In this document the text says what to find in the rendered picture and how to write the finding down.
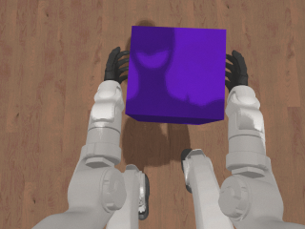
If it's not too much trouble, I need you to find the left robot upper arm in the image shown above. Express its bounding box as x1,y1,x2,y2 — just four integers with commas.
31,166,127,229

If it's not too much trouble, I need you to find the robot right forearm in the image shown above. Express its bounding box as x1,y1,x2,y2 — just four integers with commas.
225,85,280,193

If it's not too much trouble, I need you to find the carton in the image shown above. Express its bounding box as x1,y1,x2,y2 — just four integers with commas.
125,26,227,125

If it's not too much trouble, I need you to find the right robot hand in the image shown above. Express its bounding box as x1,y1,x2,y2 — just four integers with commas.
225,50,249,93

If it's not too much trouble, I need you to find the left robot thigh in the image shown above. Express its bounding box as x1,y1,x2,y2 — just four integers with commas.
106,169,146,229

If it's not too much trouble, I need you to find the left robot hand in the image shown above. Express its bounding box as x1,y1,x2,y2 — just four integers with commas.
104,47,130,85

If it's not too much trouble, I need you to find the right robot upper arm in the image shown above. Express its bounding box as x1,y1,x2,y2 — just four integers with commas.
218,175,305,229

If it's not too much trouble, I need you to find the robot left foot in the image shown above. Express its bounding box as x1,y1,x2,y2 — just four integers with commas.
138,175,150,220

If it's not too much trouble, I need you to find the robot left forearm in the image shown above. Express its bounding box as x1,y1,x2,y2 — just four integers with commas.
67,80,125,201

